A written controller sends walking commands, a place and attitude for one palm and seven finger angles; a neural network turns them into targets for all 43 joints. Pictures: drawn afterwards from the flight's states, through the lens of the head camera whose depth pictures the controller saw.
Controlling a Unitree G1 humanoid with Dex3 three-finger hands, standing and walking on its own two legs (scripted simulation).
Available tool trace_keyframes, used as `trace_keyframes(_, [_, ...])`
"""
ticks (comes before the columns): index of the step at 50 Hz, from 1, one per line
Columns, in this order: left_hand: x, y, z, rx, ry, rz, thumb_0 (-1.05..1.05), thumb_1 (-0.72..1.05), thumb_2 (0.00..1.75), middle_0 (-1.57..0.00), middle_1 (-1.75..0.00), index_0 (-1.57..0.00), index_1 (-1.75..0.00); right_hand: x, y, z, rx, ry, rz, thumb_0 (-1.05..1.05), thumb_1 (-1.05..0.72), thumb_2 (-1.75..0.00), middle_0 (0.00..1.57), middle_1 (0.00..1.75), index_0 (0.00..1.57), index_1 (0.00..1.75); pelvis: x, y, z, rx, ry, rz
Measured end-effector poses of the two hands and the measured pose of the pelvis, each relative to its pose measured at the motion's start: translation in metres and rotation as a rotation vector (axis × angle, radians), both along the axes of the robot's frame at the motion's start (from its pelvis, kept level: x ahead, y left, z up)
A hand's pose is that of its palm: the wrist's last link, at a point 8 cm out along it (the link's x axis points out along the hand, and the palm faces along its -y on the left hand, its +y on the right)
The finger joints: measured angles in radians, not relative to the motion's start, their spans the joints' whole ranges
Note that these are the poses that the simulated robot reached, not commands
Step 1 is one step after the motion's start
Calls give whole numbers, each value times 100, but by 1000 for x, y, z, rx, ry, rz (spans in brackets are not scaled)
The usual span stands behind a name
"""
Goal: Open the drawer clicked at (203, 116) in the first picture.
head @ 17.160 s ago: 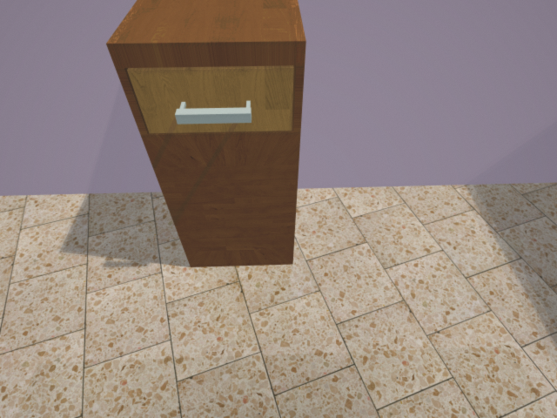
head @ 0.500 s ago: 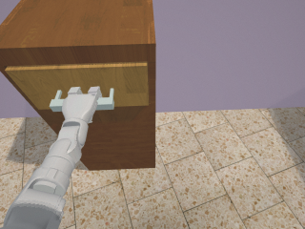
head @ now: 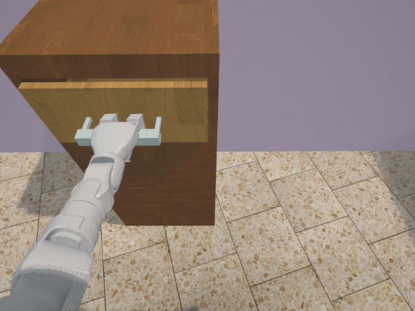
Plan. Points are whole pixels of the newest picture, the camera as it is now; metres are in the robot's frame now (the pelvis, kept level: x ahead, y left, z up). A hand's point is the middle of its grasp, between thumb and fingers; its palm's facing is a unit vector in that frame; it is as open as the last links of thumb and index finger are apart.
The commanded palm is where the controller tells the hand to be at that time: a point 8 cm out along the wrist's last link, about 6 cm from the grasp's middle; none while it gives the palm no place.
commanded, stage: pull the drawer open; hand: left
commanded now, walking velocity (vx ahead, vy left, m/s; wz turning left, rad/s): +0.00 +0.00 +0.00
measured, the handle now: (121, 129) +0.49 +0.20 +0.04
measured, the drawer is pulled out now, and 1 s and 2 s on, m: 0.02 0.24 0.30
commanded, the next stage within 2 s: open the thumb to release the handle in 1.52 s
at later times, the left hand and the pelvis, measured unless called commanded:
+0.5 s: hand (116, 191) +0.35 +0.18 +0.02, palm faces +0.00 -0.10 -0.99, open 5.9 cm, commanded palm +0.29 +0.19 +0.08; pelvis +0.02 +0.01 +0.01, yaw -2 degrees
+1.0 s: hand (102, 255) +0.22 +0.18 +0.02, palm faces +0.00 -0.11 -0.99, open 5.9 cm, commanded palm +0.18 +0.19 +0.08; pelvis +0.01 -0.01 +0.00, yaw -1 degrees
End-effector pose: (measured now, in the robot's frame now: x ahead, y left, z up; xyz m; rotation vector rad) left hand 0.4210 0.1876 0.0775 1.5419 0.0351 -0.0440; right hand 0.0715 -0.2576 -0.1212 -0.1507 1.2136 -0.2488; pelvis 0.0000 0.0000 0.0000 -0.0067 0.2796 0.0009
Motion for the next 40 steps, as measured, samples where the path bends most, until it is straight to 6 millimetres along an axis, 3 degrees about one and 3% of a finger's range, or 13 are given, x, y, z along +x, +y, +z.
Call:
trace_keyframes(7, [-13, 0, -1, -16, -18, 2, 1, 67, 77, -29, -135, -37, -135, -38, -4, -1, 14, 64, -66, 0, -90, -90, 20, 30, 20, 29, 1, 1, 3, 1, -7, -28])
trace_keyframes(13, [-37, 1, -3, -35, -41, 3, 2, 69, 77, -26, -135, -37, -135, -34, -3, 1, 24, 55, -76, 1, -90, -90, 20, 30, 20, 29, 7, 3, 6, 2, -27, -38])
trace_keyframes(17, [-55, 1, -4, -46, -49, 5, 2, 69, 77, -25, -135, -37, -135, -8, -2, 6, 26, -9, -52, 1, -90, -90, 20, 30, 19, 29, 10, 4, 8, 2, -45, -39])
trace_keyframes(31, [-130, 2, -3, -95, -55, 20, 4, 68, 76, -24, -135, -41, -134, 125, 22, 42, 62, -368, 142, 1, -90, -90, 20, 30, 19, 29, 17, 3, 9, 8, -98, -31])
trace_keyframes(35, [-153, 2, -2, -99, -58, 33, 5, 67, 75, -24, -135, -41, -134, 145, 32, 48, 84, -418, 200, 1, -90, -90, 20, 30, 19, 29, 17, 0, 8, 11, -109, -24])
trace_keyframes(40, [-180, 2, -2, -100, -58, 54, 5, 66, 75, -25, -135, -42, -134, 154, 42, 48, 111, -440, 250, 1, -90, -90, 20, 30, 19, 29, 15, -4, 7, 14, -123, -21])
